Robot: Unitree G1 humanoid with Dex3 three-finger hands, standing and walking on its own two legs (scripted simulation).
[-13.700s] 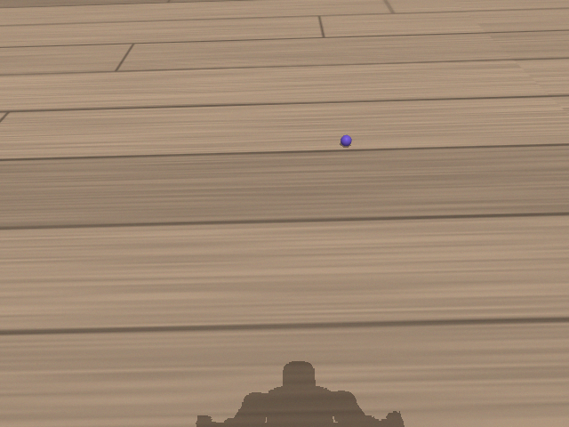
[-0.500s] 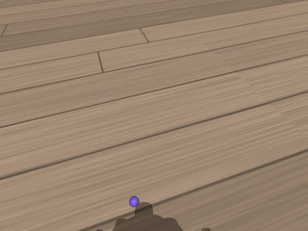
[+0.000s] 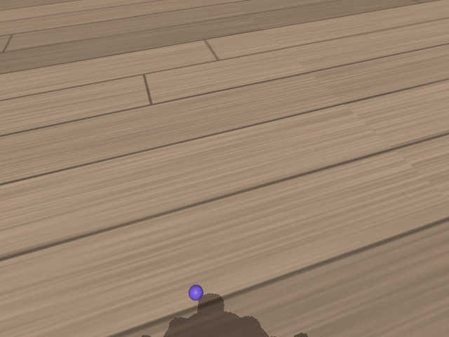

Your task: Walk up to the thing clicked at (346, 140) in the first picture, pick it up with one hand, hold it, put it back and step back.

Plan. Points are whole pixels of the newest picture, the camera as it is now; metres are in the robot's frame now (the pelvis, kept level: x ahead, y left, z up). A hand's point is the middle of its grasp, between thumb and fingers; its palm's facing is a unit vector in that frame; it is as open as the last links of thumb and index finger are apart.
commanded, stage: stand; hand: left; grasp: from above
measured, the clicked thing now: (195, 292) +0.46 +0.17 -0.75
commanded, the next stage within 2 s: rise first in 0.26 s
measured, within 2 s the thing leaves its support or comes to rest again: neither
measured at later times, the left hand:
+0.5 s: hand out of the picture +0.11 +0.25 -0.16, palm faces +0.05 -0.94 -0.33, open 7.7 cm
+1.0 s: hand out of the picture +0.13 +0.25 -0.22, palm faces -0.13 -0.89 -0.44, open 13.1 cm
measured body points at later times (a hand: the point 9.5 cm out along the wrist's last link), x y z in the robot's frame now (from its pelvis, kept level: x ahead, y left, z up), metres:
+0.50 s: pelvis -0.01 +0.00 -0.01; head +0.03 +0.00 +0.44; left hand +0.11 +0.30 -0.14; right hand +0.08 -0.29 -0.14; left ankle -0.01 +0.14 -0.75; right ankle +0.02 -0.13 -0.75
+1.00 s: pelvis +0.00 +0.01 -0.08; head +0.08 +0.03 +0.36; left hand +0.14 +0.30 -0.19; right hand +0.17 -0.24 -0.17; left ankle -0.01 +0.14 -0.75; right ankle +0.02 -0.13 -0.75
